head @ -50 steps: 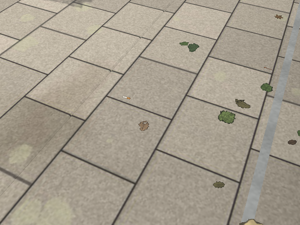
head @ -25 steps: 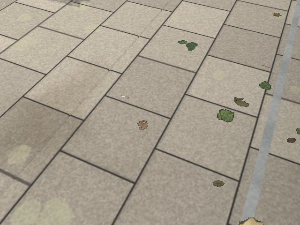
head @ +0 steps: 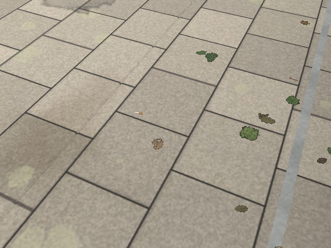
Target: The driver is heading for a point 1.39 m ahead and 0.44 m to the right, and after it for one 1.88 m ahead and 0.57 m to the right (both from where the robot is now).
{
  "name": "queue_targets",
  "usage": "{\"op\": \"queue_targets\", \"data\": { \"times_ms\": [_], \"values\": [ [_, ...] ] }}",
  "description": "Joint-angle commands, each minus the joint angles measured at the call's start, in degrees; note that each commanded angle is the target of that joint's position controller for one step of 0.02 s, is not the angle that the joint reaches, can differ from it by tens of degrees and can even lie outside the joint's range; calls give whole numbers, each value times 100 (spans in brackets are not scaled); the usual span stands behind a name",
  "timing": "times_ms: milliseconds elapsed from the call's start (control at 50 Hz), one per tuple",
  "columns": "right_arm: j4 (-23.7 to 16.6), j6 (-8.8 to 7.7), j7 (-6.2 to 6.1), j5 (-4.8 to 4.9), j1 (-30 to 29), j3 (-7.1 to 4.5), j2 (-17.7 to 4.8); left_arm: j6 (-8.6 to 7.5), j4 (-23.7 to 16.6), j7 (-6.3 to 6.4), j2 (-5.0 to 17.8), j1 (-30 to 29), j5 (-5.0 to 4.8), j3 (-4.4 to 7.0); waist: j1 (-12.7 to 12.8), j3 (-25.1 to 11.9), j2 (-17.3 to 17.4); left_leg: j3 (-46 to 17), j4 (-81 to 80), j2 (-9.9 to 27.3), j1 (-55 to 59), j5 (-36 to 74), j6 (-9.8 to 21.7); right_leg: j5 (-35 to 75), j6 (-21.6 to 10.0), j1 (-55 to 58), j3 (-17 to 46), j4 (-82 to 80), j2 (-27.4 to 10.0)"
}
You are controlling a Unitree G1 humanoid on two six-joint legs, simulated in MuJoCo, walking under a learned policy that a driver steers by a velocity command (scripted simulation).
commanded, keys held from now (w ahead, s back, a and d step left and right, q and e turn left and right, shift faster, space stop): w+shift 0.28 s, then w+e+shift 0.72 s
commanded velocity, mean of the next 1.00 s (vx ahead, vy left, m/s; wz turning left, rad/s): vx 0.83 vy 0.00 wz -0.49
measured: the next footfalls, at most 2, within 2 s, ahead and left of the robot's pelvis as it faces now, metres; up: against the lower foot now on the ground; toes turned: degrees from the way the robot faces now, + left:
right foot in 0.64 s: +0.49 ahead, -0.05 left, +0.00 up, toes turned -18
left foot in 1.08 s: +0.96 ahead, -0.11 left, +0.00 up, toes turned -37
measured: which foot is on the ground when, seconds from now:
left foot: down 0.00-0.64, up 0.66-1.00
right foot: down 0.00-0.18, up 0.20-0.62, down 0.64-1.00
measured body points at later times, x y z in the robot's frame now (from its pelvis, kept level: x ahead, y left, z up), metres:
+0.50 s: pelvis +0.21 +0.05 -0.01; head +0.23 +0.05 +0.44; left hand +0.43 +0.25 -0.12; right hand +0.08 -0.17 -0.15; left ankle +0.04 +0.15 -0.74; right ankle +0.36 -0.08 -0.68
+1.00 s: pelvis +0.63 -0.08 -0.01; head +0.67 -0.11 +0.44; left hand +0.71 +0.20 -0.13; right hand +0.79 -0.38 -0.07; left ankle +0.92 -0.03 -0.69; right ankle +0.45 -0.04 -0.74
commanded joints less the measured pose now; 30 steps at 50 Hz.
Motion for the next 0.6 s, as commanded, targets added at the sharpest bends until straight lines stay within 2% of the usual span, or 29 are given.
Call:
{"op": "queue_targets", "data": {
  "times_ms": [20,40,60,80,100,120,140,160,180,200,220,240,260,280,300,320,380,460,500,520,560,580,600],
  "values": [
    [-657,-373,118,72,-646,-4,-261,-214,-170,25,1149,654,-147,308,273,1091,-958,419,640,35,-1564,-337,97,-2617,-945,-280,2073,-1972,-1559],
    [-734,-496,202,38,-774,-22,-293,-262,-178,24,1287,590,-145,393,251,1108,-1143,379,1338,262,-1711,230,130,-2215,-1190,-263,2650,-2299,-2097],
    [-836,-576,256,50,-853,-66,-428,-315,-299,10,1149,453,-76,367,199,1064,-949,163,1903,476,-2025,-72,211,-1858,-1229,-164,2773,-2357,-2239],
    [-900,-632,289,111,-758,-66,-405,-361,-462,-26,1013,145,-68,331,44,999,-847,62,1958,619,-2168,-237,301,-1578,-1116,-64,2554,-2299,-2157],
    [-905,-687,308,157,-549,-45,-343,-374,-595,-63,1011,-119,-142,326,-98,914,-839,105,1372,655,-1817,-269,381,-1304,-943,-191,2133,-2259,-1968],
    [-820,-744,312,160,-289,-60,-339,-373,-671,-88,1075,-303,-210,340,-235,805,-839,364,613,493,-969,-100,410,-995,-766,-536,1552,-2166,-1588],
    [-631,-784,310,119,106,-108,-352,-344,-694,-97,1152,-380,-233,363,-411,657,-757,815,24,150,-29,409,328,-963,-685,-910,1053,-1831,-1208],
    [-468,-624,472,-382,841,-135,-363,-188,-521,-178,1088,-446,357,390,-759,437,-315,1477,-472,-425,1095,529,200,-1540,-838,-1446,666,-1200,-757],
    [-191,-572,484,-420,1689,-199,-381,-161,-594,-212,1068,-559,512,406,-1086,195,146,1399,-442,-423,2458,564,130,-1187,-879,-2304,252,8,-419],
    [-36,-614,424,-507,2667,-286,-765,-219,-831,-260,584,-1088,507,281,-1612,-103,1544,-599,-1199,937,3286,-946,303,-770,-739,-3477,-330,2607,121],
    [-123,-644,410,-572,2553,-194,-997,-327,-1208,-329,8,-1326,416,148,-1248,30,1991,-3554,-2317,2050,2795,-2602,797,-693,-790,-4684,484,4053,616],
    [-257,-608,378,-525,1816,-188,-1066,-368,-1370,-412,136,-1357,373,143,-745,385,1196,-4062,-2469,2513,2324,-3123,1214,64,-871,-5161,906,4668,-37],
    [-491,-645,390,-450,1227,-145,-900,-393,-1379,-499,410,-1477,341,184,-492,522,354,-3484,-2338,2402,1983,-2565,1173,800,-781,-5149,730,4723,-438],
    [-607,-708,419,-384,955,-117,-839,-393,-1263,-549,491,-1234,357,203,-277,353,52,-2698,-2352,2028,1680,-1934,1021,1091,-616,-4655,603,4431,-615],
    [-662,-770,403,-364,823,-80,-767,-333,-1160,-588,491,-1006,391,211,-125,252,162,-2109,-2507,1786,1471,-1559,868,1124,-480,-4285,567,4285,-607],
    [-615,-835,369,-367,916,-32,-629,-247,-1149,-640,476,-1016,392,207,-125,366,302,-1620,-2650,1626,1306,-1170,779,1252,-374,-4189,552,4313,-553],
    [-458,-934,339,-342,1341,3,-538,-67,-1327,-657,408,-1535,271,186,-196,853,291,-365,-2863,1354,1210,180,560,1725,-311,-4460,439,3963,-334],
    [-518,-1007,304,-312,1400,66,-452,-43,-1712,-697,316,-2413,261,91,-254,1052,312,841,-3204,1165,1091,1563,459,2309,-446,-3882,-296,2496,-324],
    [-490,-1023,272,-277,1520,75,-535,-57,-1874,-725,222,-2740,279,28,-319,1157,248,1223,-3299,1260,1284,2550,423,2401,-660,-3449,-677,1839,-268],
    [-491,-1021,262,-273,1507,77,-616,-64,-1898,-711,227,-2731,276,21,-261,1096,274,1461,-3059,1274,1498,3860,363,2332,-814,-3137,-862,1562,-129],
    [-525,-938,184,-315,1596,23,-907,-56,-1851,-655,450,-2409,272,83,-8,580,647,1697,-1942,1380,2239,7332,227,1882,-1055,-2548,-1254,1429,380],
    [-580,-833,141,-360,1564,-35,-1105,-65,-1740,-631,626,-1867,254,145,304,165,818,1752,-958,1425,2490,8407,195,1541,-1160,-2056,-1328,1428,609],
    [-679,-723,121,-383,1419,-114,-1336,-76,-1526,-606,812,-942,233,232,746,-325,1004,1721,307,1514,2379,8931,255,1129,-1266,-1164,-1305,1490,788]
  ]
}}
Keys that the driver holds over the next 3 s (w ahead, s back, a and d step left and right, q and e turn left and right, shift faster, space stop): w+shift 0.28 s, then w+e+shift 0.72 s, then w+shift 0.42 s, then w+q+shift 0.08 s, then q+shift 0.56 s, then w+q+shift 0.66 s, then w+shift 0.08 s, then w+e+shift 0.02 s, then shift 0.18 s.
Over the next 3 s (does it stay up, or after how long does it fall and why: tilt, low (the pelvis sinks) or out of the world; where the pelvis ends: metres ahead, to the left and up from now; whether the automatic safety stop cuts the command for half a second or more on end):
stays up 1.76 -0.50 -0.01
